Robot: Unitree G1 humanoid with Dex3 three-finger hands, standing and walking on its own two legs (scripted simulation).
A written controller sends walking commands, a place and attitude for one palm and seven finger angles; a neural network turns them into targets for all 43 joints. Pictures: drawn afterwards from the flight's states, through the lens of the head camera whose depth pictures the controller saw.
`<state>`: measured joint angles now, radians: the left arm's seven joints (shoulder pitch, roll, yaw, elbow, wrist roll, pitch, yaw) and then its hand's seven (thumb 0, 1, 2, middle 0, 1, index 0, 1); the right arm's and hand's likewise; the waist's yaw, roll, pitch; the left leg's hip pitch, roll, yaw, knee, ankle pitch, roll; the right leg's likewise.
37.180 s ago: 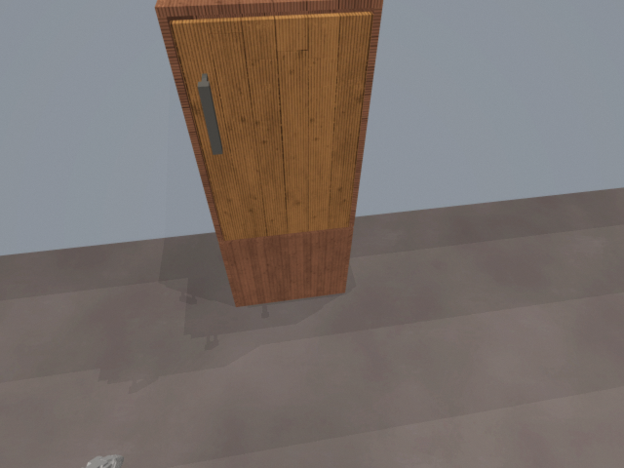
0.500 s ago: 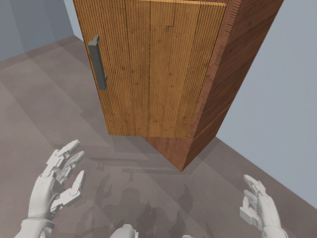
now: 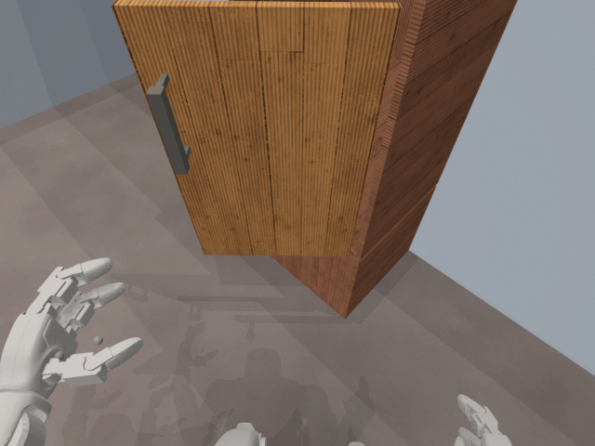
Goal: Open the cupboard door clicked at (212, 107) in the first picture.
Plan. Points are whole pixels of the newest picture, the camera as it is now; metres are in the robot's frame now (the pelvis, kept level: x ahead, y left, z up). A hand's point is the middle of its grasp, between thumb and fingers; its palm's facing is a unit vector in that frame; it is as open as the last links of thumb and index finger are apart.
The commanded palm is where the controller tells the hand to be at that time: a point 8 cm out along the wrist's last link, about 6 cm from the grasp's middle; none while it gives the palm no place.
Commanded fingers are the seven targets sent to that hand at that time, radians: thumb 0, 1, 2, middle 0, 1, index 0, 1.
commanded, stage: raise the hand with hooked fingers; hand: left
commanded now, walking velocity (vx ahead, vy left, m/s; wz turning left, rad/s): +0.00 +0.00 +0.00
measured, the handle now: (173, 126) +0.57 +0.23 +0.11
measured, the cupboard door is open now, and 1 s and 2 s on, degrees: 43 43 43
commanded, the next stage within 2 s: move the hooked fingers beside the handle in 1.26 s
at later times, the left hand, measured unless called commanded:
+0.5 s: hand (44, 295) +0.27 +0.30 +0.10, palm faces +0.06 -1.00 -0.04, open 13.7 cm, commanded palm +0.24 +0.35 +0.11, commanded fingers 0.00 -0.50 0.30 -0.30 -1.20 -0.30 -1.20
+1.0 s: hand (33, 262) +0.29 +0.31 +0.13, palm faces +0.05 -1.00 -0.04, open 14.0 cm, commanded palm +0.26 +0.36 +0.13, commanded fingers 0.00 -0.50 0.30 -0.30 -1.20 -0.30 -1.20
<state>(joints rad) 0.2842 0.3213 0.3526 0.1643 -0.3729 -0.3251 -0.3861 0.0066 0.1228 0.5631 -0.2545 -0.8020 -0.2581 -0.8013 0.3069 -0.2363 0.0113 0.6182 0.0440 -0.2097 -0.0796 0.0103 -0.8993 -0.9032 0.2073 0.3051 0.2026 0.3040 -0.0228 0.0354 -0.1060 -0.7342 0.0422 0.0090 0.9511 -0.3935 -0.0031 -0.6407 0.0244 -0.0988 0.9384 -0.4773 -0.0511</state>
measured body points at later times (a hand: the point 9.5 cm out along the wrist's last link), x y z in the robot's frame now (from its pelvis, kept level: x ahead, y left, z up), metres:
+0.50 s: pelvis +0.01 +0.04 +0.02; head +0.03 +0.05 +0.47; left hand +0.26 +0.35 +0.11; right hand +0.19 -0.19 -0.04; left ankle +0.04 +0.12 -0.68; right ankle +0.00 -0.08 -0.68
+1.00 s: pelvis +0.00 +0.04 +0.03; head +0.02 +0.04 +0.48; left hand +0.29 +0.37 +0.13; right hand +0.15 -0.22 -0.04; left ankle +0.04 +0.12 -0.68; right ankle +0.00 -0.08 -0.68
